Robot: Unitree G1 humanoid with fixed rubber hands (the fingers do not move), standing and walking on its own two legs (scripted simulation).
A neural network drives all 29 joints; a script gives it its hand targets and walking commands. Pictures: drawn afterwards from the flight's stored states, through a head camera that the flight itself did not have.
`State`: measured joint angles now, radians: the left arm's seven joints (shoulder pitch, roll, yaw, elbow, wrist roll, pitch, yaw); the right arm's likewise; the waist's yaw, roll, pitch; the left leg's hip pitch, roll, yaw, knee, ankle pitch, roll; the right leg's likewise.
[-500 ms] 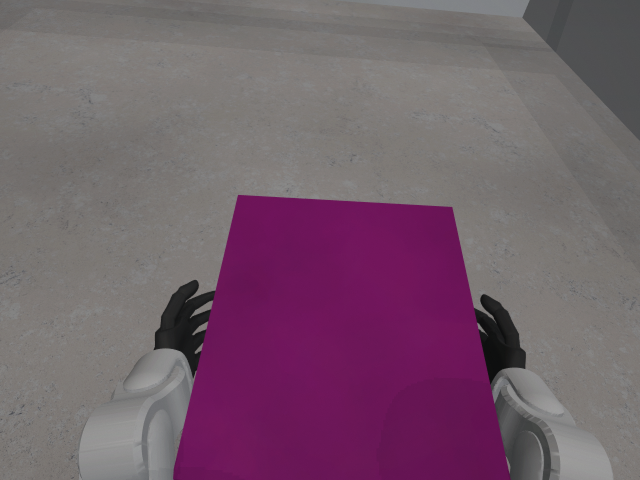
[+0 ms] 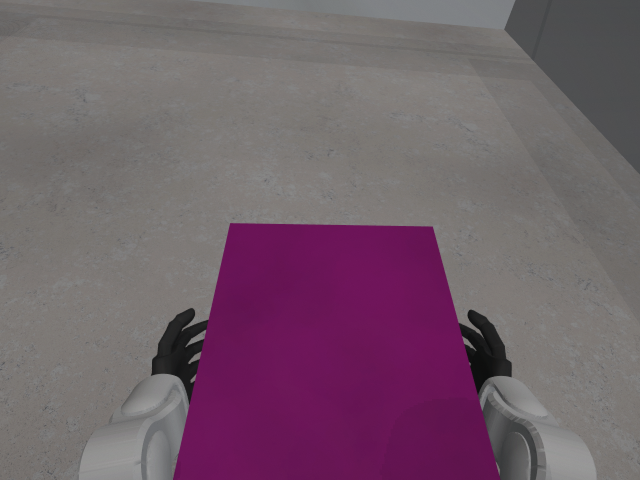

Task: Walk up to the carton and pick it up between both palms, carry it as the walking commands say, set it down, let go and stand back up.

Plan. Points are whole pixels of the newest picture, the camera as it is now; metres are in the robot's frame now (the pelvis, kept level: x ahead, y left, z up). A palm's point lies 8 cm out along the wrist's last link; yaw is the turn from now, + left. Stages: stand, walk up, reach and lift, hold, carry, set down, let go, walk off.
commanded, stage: carry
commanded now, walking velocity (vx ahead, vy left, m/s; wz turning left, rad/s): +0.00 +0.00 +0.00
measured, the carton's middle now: (328, 386) +0.25 +0.00 +0.01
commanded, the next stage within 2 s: none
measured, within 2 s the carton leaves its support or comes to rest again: neither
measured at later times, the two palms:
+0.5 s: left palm out of the picture +0.13 +0.04 +0.09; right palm out of the picture +0.11 -0.29 +0.08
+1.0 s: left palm out of the picture +0.10 +0.03 +0.09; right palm out of the picture +0.09 -0.31 +0.09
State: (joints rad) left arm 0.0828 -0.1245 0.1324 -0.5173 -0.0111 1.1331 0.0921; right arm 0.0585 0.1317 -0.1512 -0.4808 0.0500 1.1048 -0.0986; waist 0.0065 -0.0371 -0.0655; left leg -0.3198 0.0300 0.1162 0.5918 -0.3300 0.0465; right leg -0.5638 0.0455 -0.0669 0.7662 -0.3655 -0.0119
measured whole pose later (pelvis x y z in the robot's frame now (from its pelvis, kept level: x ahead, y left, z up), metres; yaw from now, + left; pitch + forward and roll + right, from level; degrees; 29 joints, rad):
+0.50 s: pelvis -0.11 -0.11 +0.00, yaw -1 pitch +4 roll +1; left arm 0.08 -0.14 0.13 -0.52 -0.02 1.13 0.09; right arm 0.06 0.13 -0.16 -0.53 0.05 1.13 -0.11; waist -0.03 0.02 -0.09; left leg -0.41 0.03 0.10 0.70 -0.39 -0.04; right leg -0.39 -0.06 -0.05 0.54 -0.21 0.01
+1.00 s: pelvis -0.14 -0.13 +0.00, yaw +0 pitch +4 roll +1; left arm 0.04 -0.13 0.14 -0.50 -0.02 1.16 0.10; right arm 0.04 0.13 -0.16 -0.52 0.04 1.14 -0.11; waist -0.02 0.00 -0.10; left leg -0.38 0.04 0.10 0.51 -0.19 -0.01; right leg -0.42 -0.04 -0.09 0.51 -0.16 -0.02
